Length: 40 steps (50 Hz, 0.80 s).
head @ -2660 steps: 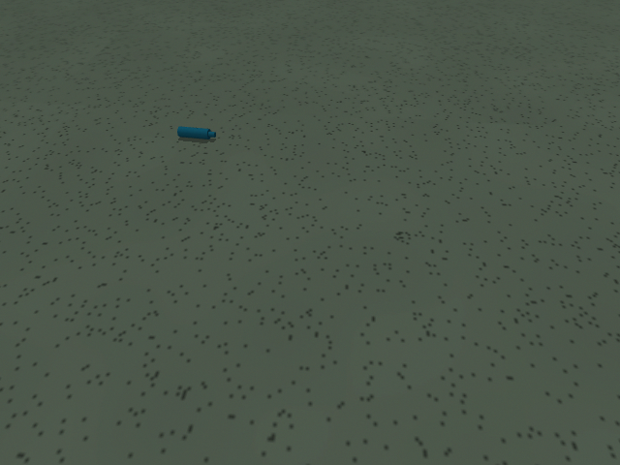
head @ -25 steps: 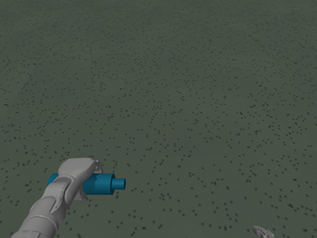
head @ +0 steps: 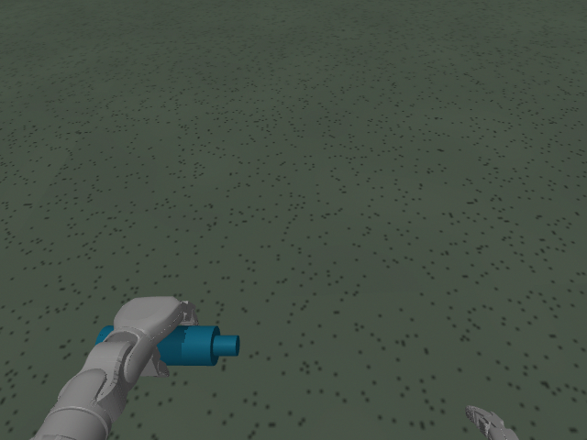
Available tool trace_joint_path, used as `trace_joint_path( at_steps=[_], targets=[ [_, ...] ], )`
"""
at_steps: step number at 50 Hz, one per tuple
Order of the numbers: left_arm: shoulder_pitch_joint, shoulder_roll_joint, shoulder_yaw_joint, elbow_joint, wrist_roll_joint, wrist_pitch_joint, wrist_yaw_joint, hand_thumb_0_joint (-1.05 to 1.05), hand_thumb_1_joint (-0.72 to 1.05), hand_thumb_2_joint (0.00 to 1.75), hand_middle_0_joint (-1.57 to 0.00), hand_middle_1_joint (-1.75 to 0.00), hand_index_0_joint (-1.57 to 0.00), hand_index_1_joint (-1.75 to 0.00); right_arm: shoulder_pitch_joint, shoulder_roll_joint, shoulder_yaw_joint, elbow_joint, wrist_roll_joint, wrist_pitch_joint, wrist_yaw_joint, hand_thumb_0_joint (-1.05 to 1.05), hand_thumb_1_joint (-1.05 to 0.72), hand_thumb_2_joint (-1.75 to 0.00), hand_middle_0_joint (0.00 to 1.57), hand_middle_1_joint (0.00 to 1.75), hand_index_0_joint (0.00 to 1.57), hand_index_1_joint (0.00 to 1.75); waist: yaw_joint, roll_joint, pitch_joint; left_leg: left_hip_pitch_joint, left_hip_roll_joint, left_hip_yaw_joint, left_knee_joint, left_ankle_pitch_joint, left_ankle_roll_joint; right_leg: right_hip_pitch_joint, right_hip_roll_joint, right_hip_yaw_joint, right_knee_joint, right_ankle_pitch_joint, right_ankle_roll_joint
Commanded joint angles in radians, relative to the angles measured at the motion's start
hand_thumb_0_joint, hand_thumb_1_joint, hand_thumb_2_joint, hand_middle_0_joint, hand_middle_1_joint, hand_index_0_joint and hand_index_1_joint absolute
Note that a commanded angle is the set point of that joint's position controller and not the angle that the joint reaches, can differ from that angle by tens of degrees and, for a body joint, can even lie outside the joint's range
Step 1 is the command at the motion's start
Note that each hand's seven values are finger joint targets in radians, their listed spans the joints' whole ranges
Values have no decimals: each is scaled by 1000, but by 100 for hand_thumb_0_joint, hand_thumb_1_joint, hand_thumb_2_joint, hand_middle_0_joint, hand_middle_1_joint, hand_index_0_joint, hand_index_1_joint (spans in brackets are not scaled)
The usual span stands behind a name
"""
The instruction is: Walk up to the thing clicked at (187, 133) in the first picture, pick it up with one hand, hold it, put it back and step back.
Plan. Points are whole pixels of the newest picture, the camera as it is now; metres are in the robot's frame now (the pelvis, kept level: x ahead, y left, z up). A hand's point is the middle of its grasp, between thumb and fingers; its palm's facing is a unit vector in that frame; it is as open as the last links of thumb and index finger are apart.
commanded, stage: hold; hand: left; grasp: from above
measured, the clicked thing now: (171, 345) +0.30 +0.21 -0.07
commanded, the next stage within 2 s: crouch in 0.98 s
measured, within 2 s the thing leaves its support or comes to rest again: neither
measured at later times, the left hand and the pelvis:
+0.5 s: hand (155, 345) +0.28 +0.21 -0.03, palm faces -0.47 -0.02 -0.88, open 8.8 cm; pelvis +0.00 +0.00 +0.01, yaw +0 degrees
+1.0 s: hand (153, 345) +0.29 +0.22 -0.03, palm faces -0.49 -0.02 -0.87, open 8.9 cm; pelvis +0.00 +0.00 +0.01, yaw +0 degrees
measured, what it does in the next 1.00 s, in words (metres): stands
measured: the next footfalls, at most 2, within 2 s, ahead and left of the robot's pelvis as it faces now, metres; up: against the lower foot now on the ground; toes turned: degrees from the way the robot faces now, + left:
none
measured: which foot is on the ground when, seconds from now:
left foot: down 0.00-1.00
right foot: down 0.00-1.00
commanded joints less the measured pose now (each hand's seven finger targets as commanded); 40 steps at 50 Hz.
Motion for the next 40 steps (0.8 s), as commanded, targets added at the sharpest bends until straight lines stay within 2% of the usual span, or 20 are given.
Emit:
trace_joint_path(
  at_steps=[1,2,5,7,9,10,11,12,14,15,20,23,27,28,30,32,35,37,39,40],
  targets=[
    [-361,235,119,-225,-16,-10,48,0,67,66,-96,-67,-100,-63,-89,-136,-37,-130,-2,-45,-7,0,-91,-90,20,30,20,30,2,1,-250,127,-35,-1,-108,148,13,94,36,-22,-112,89,-29],
    [-373,238,121,-244,-17,-12,48,0,68,67,-97,-67,-101,-63,-94,-135,-38,-134,-1,-46,-8,0,-91,-90,20,30,20,30,4,3,-269,141,-38,2,-109,160,13,98,35,-22,-114,100,-29],
    [-367,243,125,-239,-22,-16,46,0,68,66,-95,-72,-100,-66,-101,-135,-34,-132,-2,-48,-11,0,-91,-90,20,30,20,30,5,-6,-243,131,-40,3,-119,132,14,99,35,-18,-131,73,-28],
    [-372,226,111,-250,-29,-17,43,0,67,66,-95,-72,-100,-67,-107,-135,-33,-137,0,-50,-11,0,-91,-90,20,30,20,30,3,-15,-228,130,-39,4,-130,107,14,97,35,-18,-140,46,-28],
    [-351,244,127,-231,-25,-14,41,0,68,65,-94,-73,-100,-67,-112,-136,-31,-134,-1,-52,-12,0,-91,-90,20,30,20,30,10,-4,-214,129,-35,0,-143,91,13,96,36,-21,-146,31,-31],
    [-350,237,121,-249,-27,-14,38,0,67,66,-95,-72,-100,-67,-120,-132,-30,-138,1,-53,-12,0,-91,-90,20,30,20,30,14,-9,-227,139,-35,0,-144,98,13,108,37,-21,-146,34,-30],
    [-366,233,113,-255,-25,-14,37,0,68,68,-95,-74,-100,-68,-118,-134,-30,-137,0,-53,-12,0,-91,-90,20,30,20,30,6,-1,-238,145,-35,-1,-145,104,12,106,35,-18,-144,44,-31],
    [-361,249,128,-261,-31,-13,36,0,69,66,-95,-75,-101,-69,-124,-134,-30,-137,2,-53,-14,0,-91,-90,20,30,20,30,16,-1,-231,147,-34,-1,-149,108,12,110,36,-21,-148,45,-30],
    [-356,237,118,-263,-30,-13,31,0,68,68,-95,-74,-100,-69,-131,-130,-27,-142,0,-55,-15,0,-91,-90,20,30,20,30,11,-14,-224,144,-38,3,-152,97,14,118,35,-19,-158,30,-29],
    [-359,250,129,-263,-29,-14,29,0,67,69,-95,-73,-100,-68,-131,-129,-25,-137,2,-55,-16,0,-91,-90,20,30,20,30,14,-14,-228,146,-39,5,-151,100,16,124,33,-16,-162,35,-27],
    [-383,242,117,-293,-35,-9,21,0,68,70,-93,-77,-99,-71,-127,-131,-25,-127,2,-55,-21,0,-91,-90,20,30,20,30,7,-5,-251,188,-32,3,-155,164,13,131,40,-22,-155,101,-29],
    [-350,242,122,-277,-35,-8,14,0,68,72,-94,-77,-100,-71,-131,-126,-23,-128,4,-54,-21,0,-91,-90,20,30,20,30,20,-2,-239,188,-32,3,-165,179,12,143,39,-24,-159,112,-31],
    [-362,225,101,-274,-34,-5,4,0,67,72,-94,-77,-99,-72,-134,-123,-21,-133,5,-50,-22,0,-91,-90,20,30,20,30,10,-14,-231,193,-34,8,-166,199,15,148,37,-24,-167,132,-29],
    [-345,222,102,-270,-38,-4,1,0,67,72,-93,-77,-99,-72,-140,-121,-21,-136,8,-49,-23,0,-91,-90,20,30,20,30,21,-17,-222,187,-35,8,-169,192,14,154,38,-26,-171,120,-29],
    [-346,238,118,-270,-37,-6,1,0,67,72,-93,-78,-98,-72,-139,-123,-20,-136,6,-46,-24,0,-91,-90,20,30,20,30,19,-22,-224,190,-38,11,-171,183,17,154,35,-22,-179,115,-28],
    [-359,219,92,-282,-34,-7,-2,0,67,74,-94,-78,-99,-73,-141,-121,-19,-138,5,-43,-22,0,-91,-90,20,30,20,30,12,-7,-227,201,-34,7,-175,193,14,150,37,-24,-173,123,-31],
    [-335,249,133,-264,-29,-8,7,0,65,74,-93,-77,-98,-72,-132,-124,-22,-137,6,-38,-23,0,-91,-90,20,30,20,30,25,-10,-236,199,-36,6,-174,213,14,169,36,-26,-171,140,-32],
    [-386,234,107,-278,-29,-13,6,0,68,76,-96,-78,-100,-73,-139,-120,-19,-138,4,-36,-22,0,-91,-90,20,30,20,30,10,4,-225,204,-34,6,-177,194,13,152,37,-24,-174,125,-33],
    [-373,257,137,-258,-29,-16,13,0,68,74,-95,-78,-100,-73,-135,-123,-20,-131,3,-33,-24,0,-91,-90,20,30,20,30,16,-4,-228,201,-35,4,-178,186,15,153,35,-24,-178,118,-31],
    [-374,245,127,-274,-31,-18,15,0,68,75,-95,-79,-100,-74,-135,-123,-20,-135,3,-33,-23,0,-91,-90,20,30,20,30,16,6,-239,204,-35,5,-178,191,13,157,36,-23,-175,123,-32]
  ],
)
